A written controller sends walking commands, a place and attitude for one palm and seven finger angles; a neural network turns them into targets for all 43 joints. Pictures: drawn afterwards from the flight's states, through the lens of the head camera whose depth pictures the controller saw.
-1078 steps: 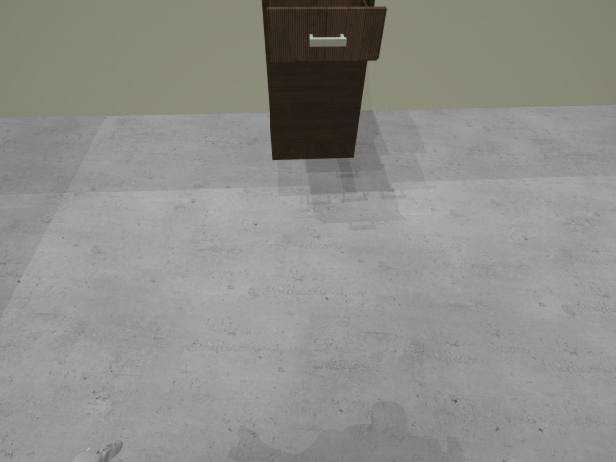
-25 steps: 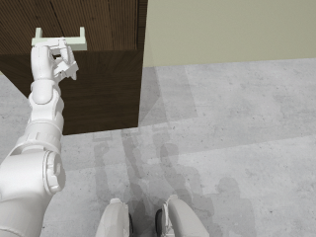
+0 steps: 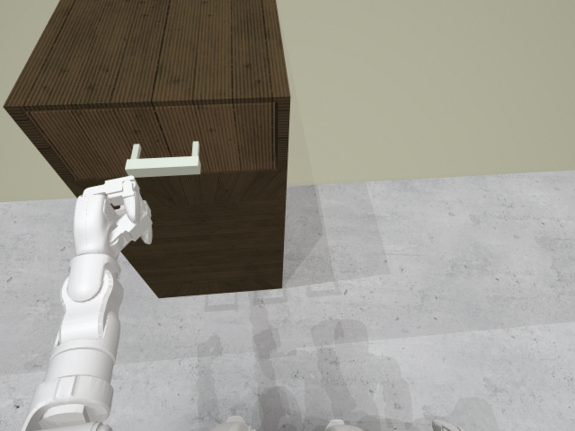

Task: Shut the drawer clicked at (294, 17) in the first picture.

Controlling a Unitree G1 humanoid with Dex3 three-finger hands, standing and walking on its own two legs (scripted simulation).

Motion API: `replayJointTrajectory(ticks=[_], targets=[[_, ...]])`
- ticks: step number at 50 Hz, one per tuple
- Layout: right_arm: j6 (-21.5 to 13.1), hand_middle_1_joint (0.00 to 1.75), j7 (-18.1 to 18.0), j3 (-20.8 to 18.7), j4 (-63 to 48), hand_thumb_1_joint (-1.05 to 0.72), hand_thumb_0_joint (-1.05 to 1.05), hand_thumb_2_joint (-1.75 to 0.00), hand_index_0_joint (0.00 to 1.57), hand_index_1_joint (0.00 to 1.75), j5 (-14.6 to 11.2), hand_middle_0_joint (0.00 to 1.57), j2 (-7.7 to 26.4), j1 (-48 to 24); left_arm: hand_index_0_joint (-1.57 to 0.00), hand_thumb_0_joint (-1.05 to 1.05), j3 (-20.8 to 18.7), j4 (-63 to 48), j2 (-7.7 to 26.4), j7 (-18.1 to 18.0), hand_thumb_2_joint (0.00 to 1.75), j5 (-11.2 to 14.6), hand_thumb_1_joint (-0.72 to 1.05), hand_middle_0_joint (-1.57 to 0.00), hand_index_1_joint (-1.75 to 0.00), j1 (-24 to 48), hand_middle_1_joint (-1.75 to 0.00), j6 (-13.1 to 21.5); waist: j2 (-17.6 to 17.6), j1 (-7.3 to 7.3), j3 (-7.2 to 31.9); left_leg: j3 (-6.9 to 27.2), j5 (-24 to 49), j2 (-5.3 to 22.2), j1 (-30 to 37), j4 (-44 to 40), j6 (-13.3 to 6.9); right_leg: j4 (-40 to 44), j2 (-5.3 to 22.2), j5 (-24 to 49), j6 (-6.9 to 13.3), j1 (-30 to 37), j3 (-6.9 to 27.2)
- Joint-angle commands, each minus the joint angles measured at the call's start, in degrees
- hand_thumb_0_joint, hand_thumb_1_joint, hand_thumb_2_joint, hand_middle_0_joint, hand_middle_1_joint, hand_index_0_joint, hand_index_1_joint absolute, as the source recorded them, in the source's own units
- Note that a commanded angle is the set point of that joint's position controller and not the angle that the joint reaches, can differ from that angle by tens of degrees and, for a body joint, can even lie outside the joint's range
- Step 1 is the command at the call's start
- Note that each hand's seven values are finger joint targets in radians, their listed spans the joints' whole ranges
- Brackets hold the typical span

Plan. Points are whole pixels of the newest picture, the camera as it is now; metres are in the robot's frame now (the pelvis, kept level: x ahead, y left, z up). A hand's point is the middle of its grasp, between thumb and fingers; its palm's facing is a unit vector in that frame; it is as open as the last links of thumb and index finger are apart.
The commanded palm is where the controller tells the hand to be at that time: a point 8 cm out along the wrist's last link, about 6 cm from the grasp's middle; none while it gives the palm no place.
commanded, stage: draw the hand back to the body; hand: left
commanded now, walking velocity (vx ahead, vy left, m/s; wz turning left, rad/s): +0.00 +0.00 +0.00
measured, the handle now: (165, 157) +0.55 +0.21 +0.01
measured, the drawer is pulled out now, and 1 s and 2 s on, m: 0.00 0.00 0.00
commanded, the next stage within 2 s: step back with the hand held close in 1.04 s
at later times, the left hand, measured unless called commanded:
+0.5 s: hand (60, 287) +0.26 +0.22 +0.14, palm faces +0.30 -0.91 -0.28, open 3.2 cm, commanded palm +0.21 +0.26 +0.16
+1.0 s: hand out of the picture +0.16 +0.23 +0.21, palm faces +0.42 -0.82 -0.40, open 3.2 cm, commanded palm +0.12 +0.27 +0.22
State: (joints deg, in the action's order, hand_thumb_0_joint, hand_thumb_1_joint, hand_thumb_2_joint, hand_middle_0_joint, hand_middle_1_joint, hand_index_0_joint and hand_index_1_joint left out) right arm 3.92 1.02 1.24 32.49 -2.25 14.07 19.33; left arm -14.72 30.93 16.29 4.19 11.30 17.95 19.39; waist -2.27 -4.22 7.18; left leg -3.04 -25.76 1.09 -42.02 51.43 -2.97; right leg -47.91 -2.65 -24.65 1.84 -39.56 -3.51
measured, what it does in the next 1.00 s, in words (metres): stands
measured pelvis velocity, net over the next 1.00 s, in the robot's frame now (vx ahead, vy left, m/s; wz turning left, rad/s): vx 0.00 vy -0.01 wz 0.02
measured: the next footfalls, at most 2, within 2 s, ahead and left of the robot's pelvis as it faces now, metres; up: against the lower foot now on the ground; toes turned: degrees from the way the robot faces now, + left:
none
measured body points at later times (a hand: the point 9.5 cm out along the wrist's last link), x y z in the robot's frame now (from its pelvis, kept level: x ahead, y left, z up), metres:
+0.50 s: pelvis +0.00 +0.00 +0.04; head +0.00 -0.02 +0.49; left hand +0.24 +0.27 +0.16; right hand +0.21 -0.22 -0.04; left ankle -0.01 +0.08 -0.69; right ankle -0.02 -0.10 -0.69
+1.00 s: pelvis +0.00 -0.01 +0.05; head -0.03 -0.04 +0.50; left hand +0.14 +0.27 +0.23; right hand +0.19 -0.23 -0.04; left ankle -0.01 +0.08 -0.69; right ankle -0.02 -0.10 -0.69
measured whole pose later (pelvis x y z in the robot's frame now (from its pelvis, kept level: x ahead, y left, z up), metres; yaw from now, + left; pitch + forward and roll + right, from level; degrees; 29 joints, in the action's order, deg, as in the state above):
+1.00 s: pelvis +0.00 -0.01 +0.05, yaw +1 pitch -4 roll -1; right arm -5.7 -2.8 0.3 35.2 -0.9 13.9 12.3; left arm -16.7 -26.7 19.1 -5.8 5.0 -32.5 7.0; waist -5.2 3.3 0.1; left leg -2.9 -15.3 -0.6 -7.0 26.1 -2.2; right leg -23.3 -2.2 -14.9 2.1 -4.7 -2.9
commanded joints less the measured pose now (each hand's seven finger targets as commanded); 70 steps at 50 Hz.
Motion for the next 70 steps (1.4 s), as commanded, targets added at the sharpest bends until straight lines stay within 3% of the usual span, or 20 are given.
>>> replayJointTrajectory(ticks=[1,3,8,9,10,11,17,19,23,30,36,41,43,47,58,59,61,64,67,70], targets=[[-3.7,0.3,-1.5,-3.3,-5.9,-0.9,0.0,-0.9,0.2,0.3,-0.9,0.2,8.4,0.0,-1.4,0.0,1.0,-18.1,7.8,1.7,0.9,1.9,0.9,-1.4,-1.6,12.0,-1.6,2.5,-2.0,-0.4,17.3,3.7,26.4,0.1,17.6,-6.8,1.1,5.7,0.1,26.4,-1.0,11.9,2.0],[-4.6,0.3,-2.0,-3.4,-6.3,-0.9,0.0,-0.9,0.2,0.3,-1.0,0.2,8.5,-1.1,-1.4,0.0,0.6,-21.6,8.5,3.0,0.9,2.4,0.9,-1.4,-1.6,9.5,-1.6,1.5,-2.4,0.36,18.8,4.1,28.6,0.2,20.6,-7.5,1.1,6.2,0.2,27.0,-0.9,13.4,2.0],[-6.9,0.3,-2.8,-2.5,-8.2,-0.9,0.0,-0.9,0.2,0.3,-1.3,0.2,8.0,-5.4,-1.4,0.0,-0.7,-28.1,9.3,4.3,0.9,4.2,0.9,-1.4,-1.6,1.2,-1.6,-2.0,-0.9,2.27,15.6,4.3,26.8,-0.1,21.4,-10.5,1.1,8.4,0.8,26.5,-0.8,16.9,1.4],[-5.7,0.3,-3.6,-3.2,-9.0,-0.9,0.0,-0.9,0.2,0.3,-1.2,0.2,7.4,-9.3,-1.4,0.0,0.0,-32.9,16.1,-1.2,0.9,-2.9,0.9,-1.4,-1.6,-0.9,-1.6,-4.2,-1.3,4.88,15.7,3.7,24.6,0.2,24.5,-13.7,1.0,12.3,2.5,24.0,0.0,19.8,4.7],[-5.5,0.3,-4.1,-2.6,-10.1,-0.9,0.0,-0.9,0.2,0.3,-1.1,0.2,6.5,-10.0,-1.4,0.0,2.9,-35.0,11.1,-3.8,0.9,-3.4,0.9,-1.4,-1.6,-3.4,-1.6,-6.0,-1.2,3.39,12.3,3.3,21.9,0.2,24.9,-15.4,0.9,14.2,2.8,22.6,-0.3,20.1,4.4],[-5.5,0.3,-4.4,-2.3,-10.0,-0.9,0.0,-0.9,0.2,0.3,-1.2,0.2,6.5,-10.7,-1.4,0.0,4.3,-36.5,10.0,-5.6,0.9,-4.2,0.9,-1.4,-1.6,-5.5,-1.6,-7.4,-1.7,3.69,10.6,3.7,21.8,0.6,25.7,-16.9,1.0,14.9,3.0,22.2,-0.1,21.3,4.1],[-5.3,0.3,-5.8,-1.3,-9.0,-0.9,0.0,-0.9,0.2,0.3,-0.5,0.2,6.2,-13.5,-1.4,0.0,2.0,-42.7,12.1,-9.8,0.9,-5.9,0.9,-1.4,-1.6,-11.9,-1.6,-12.0,1.4,4.35,5.3,3.3,22.5,0.7,31.1,-22.8,0.5,21.1,2.9,23.4,-0.2,27.4,4.2],[-5.7,0.3,-5.8,-1.0,-9.0,-0.9,0.0,-0.9,0.2,0.3,-0.3,0.2,5.8,-14.1,-1.4,0.0,2.3,-45.2,11.1,-10.2,0.9,-6.2,0.9,-1.4,-1.6,-13.8,-1.6,-12.7,-1.3,4.65,4.3,3.2,23.6,0.6,34.0,-24.6,0.7,22.5,2.9,23.5,-0.1,28.5,4.0],[-6.9,0.3,-5.4,-0.8,-8.7,-0.9,0.0,-0.9,0.2,0.3,0.4,0.2,5.5,-14.7,-1.4,0.0,1.6,-49.9,10.4,-10.5,0.9,-6.4,0.9,-1.4,-1.6,-20.4,-1.6,-13.3,-1.4,5.3,2.6,3.4,26.0,0.8,37.0,-27.0,0.9,24.9,2.7,24.5,0.1,31.4,3.8],[-8.4,0.3,-4.4,-1.2,-8.5,-0.9,0.0,-0.9,0.2,0.3,1.1,0.2,5.4,-15.7,-1.4,0.0,-1.7,-57.5,11.3,-10.5,0.9,-6.2,0.9,-1.4,-1.6,-30.5,-1.6,-12.9,0.8,6.21,-0.7,3.3,25.8,0.9,38.2,-29.5,0.9,27.6,2.7,24.4,0.0,33.6,3.6],[-10.3,0.3,-3.8,-1.6,-8.2,-0.9,0.0,-0.9,0.2,0.3,1.3,0.2,5.0,-15.6,-1.4,0.0,-5.1,-66.5,12.6,-10.7,0.9,-6.3,0.9,-1.4,-1.6,-38.0,-1.6,-11.4,-2.8,6.9,-0.6,3.4,27.5,0.8,38.6,-29.4,1.2,27.6,2.9,25.2,0.0,34.7,3.6],[-11.9,0.3,-3.7,-2.2,-8.0,-0.9,0.0,-0.9,0.2,0.3,1.1,0.2,5.0,-15.6,-1.4,0.0,-8.2,-69.7,13.6,-10.9,0.9,-6.0,0.9,-1.4,-1.6,-45.6,-1.6,-10.3,0.4,7.45,-2.6,3.2,25.2,0.9,36.9,-28.9,1.0,27.9,2.8,24.0,-0.2,33.8,3.9],[-12.4,0.3,-3.9,-2.5,-8.1,-0.9,0.0,-0.9,0.2,0.3,0.9,0.2,4.8,-15.9,-1.4,0.0,-8.9,-71.3,13.7,-10.9,0.9,-5.8,0.9,-1.4,-1.6,-47.9,-1.6,-9.8,-0.6,7.46,-3.4,2.9,23.5,0.9,36.7,-28.7,1.0,28.2,2.9,22.9,-0.1,33.2,4.3],[-12.8,0.3,-4.3,-2.8,-6.9,-0.9,0.0,-0.9,0.2,0.3,1.0,0.2,5.2,-15.3,-1.4,0.0,-6.7,-66.7,11.2,-10.8,0.9,-6.2,0.9,-1.4,-1.6,-45.6,-1.6,-9.4,2.5,6.49,-8.2,3.0,18.2,0.9,35.8,-29.1,0.7,30.2,2.8,16.8,-0.4,29.4,4.3],[-14.6,0.3,-4.8,-2.5,-6.8,-0.9,0.0,-0.9,0.2,0.3,1.4,0.2,4.5,-15.7,-1.4,0.0,-8.0,-68.8,12.4,-11.6,0.9,-6.4,0.9,-1.4,-1.6,-45.2,-1.6,-8.4,-1.2,7.52,-5.9,2.9,18.6,0.4,36.2,-29.1,0.7,29.8,3.2,17.4,0.0,31.8,5.4],[-13.4,0.3,-4.4,-2.9,-8.6,-0.9,0.0,-0.9,0.2,0.3,1.4,0.2,6.1,-14.6,-1.4,0.0,-17.9,-76.1,22.1,-12.0,0.9,-6.9,0.9,-1.4,-1.6,-34.5,-1.6,-5.0,0.9,5.29,-9.9,3.8,13.9,1.3,32.8,-27.6,-0.5,33.5,6.6,20.6,-0.2,26.8,14.6],[-12.1,0.3,-4.0,-3.2,-6.6,-0.9,0.0,-0.9,0.2,0.3,1.9,0.2,5.2,-13.6,-1.4,0.0,-12.8,-65.9,14.2,-11.1,0.9,-7.5,0.9,-1.4,-1.6,-44.6,-1.6,-4.3,4.1,4.42,-9.1,3.8,14.5,1.2,34.1,-25.6,-0.3,34.0,8.7,23.1,0.0,25.8,15.2],[-10.4,0.3,-3.4,-3.9,-7.4,-0.9,0.0,-0.9,0.2,0.3,1.9,0.2,6.1,-13.6,-1.4,0.0,-9.5,-65.3,11.0,-10.4,0.9,-7.8,0.9,-1.4,-1.6,-49.4,-1.6,-3.9,1.3,4.38,-5.3,3.5,20.3,2.6,34.6,-28.0,-0.3,29.8,7.5,28.5,-0.9,28.8,11.0],[-9.1,0.3,-3.6,-4.5,-8.7,-0.9,0.0,-0.9,0.2,0.3,1.9,0.2,6.1,-14.5,-1.4,0.0,-11.2,-68.2,13.0,-10.8,0.9,-8.0,0.9,-1.4,-1.6,-52.1,-1.6,-3.9,0.1,4.87,-1.4,4.1,26.2,3.7,34.1,-29.2,-0.5,26.1,6.5,31.4,-1.3,31.3,8.7],[-7.9,0.3,-3.7,-4.8,-10.0,-0.9,0.0,-0.9,0.2,0.3,1.5,0.2,5.5,-14.6,-1.4,0.0,-13.5,-70.6,15.0,-11.4,0.9,-7.9,0.9,-1.4,-1.6,-54.5,-1.6,-3.9,2.5,4.98,1.4,4.7,30.0,4.4,32.4,-28.4,-0.6,23.7,6.2,33.9,-1.5,33.2,8.2]])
